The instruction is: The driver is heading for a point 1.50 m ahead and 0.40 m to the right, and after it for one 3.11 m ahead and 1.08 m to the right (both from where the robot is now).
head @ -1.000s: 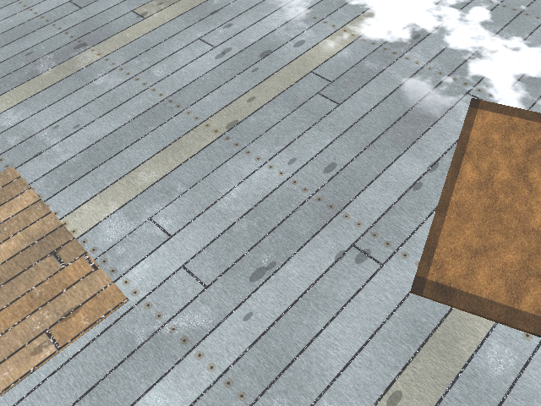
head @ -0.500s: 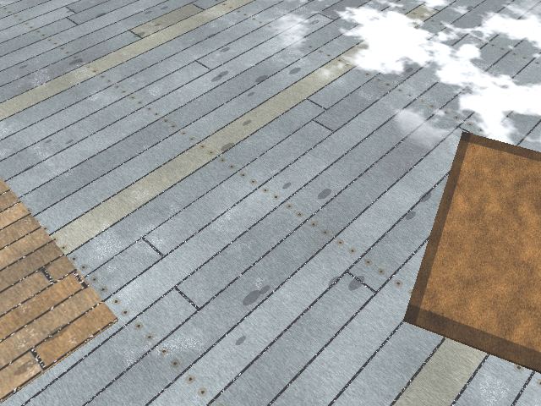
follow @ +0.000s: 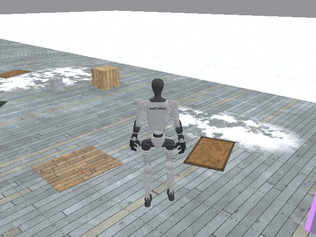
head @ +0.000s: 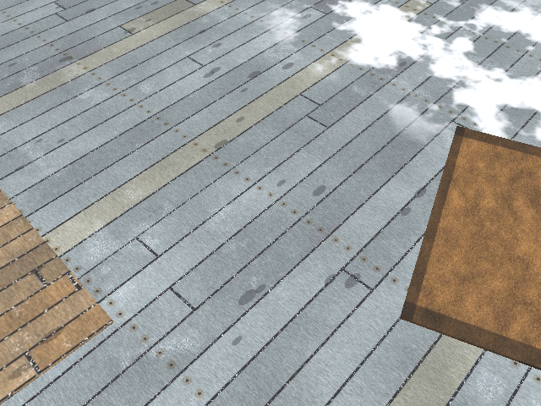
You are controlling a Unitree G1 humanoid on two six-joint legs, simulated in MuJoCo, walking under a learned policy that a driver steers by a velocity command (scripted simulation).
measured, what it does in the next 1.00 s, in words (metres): stands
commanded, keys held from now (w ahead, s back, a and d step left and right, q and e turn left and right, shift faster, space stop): shift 0.94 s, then w+shift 0.06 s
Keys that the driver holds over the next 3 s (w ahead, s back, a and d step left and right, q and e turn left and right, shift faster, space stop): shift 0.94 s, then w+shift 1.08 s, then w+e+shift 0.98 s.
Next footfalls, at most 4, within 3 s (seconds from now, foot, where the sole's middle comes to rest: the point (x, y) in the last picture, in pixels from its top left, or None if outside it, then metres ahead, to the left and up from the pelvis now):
1.24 right None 0.16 -0.17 -0.77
1.72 left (279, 367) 0.61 0.01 -0.77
2.20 right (321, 228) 1.07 -0.13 -0.77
2.64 left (296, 129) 1.54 -0.06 -0.77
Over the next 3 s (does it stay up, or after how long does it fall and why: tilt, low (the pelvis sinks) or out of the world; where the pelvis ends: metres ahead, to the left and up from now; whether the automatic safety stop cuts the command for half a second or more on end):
stays up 1.57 -0.26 -0.02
